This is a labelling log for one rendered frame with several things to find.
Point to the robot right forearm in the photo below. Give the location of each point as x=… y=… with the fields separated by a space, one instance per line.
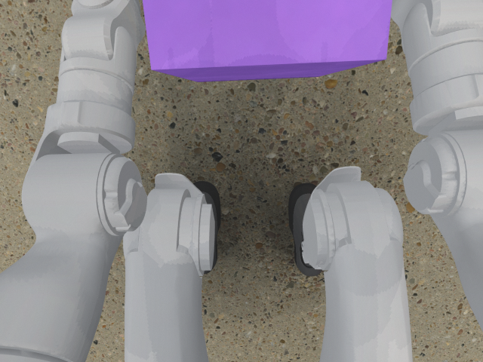
x=443 y=45

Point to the left robot thigh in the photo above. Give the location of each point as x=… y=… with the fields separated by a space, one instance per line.
x=163 y=290

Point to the robot right upper arm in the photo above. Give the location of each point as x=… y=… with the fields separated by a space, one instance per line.
x=445 y=180

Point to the robot left upper arm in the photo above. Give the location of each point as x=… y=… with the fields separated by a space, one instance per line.
x=51 y=299

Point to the robot left foot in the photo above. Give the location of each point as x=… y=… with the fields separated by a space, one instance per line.
x=211 y=197

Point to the robot left forearm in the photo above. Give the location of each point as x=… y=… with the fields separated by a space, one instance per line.
x=98 y=62

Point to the carton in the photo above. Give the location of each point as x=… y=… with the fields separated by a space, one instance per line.
x=234 y=40

